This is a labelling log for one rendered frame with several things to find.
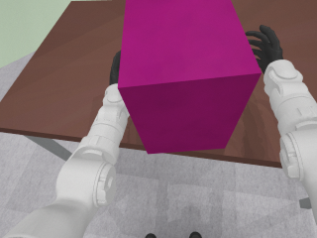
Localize right robot hand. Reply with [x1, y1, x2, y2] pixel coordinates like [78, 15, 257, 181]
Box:
[245, 25, 283, 74]

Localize right robot forearm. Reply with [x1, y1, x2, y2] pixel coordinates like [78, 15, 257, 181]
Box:
[264, 59, 317, 137]

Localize left robot upper arm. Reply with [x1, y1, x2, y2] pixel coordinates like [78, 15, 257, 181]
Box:
[2, 157, 117, 238]

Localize left robot hand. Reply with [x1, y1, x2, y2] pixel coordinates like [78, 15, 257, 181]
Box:
[109, 51, 121, 85]

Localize left robot forearm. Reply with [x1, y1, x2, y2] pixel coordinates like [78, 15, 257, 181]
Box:
[55, 83, 130, 196]

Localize right robot upper arm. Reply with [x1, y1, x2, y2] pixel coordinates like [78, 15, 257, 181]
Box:
[279, 128, 317, 226]

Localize table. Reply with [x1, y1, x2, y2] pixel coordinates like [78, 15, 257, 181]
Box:
[0, 0, 317, 209]

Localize carton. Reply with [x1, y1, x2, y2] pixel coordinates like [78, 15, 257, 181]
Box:
[117, 0, 262, 155]

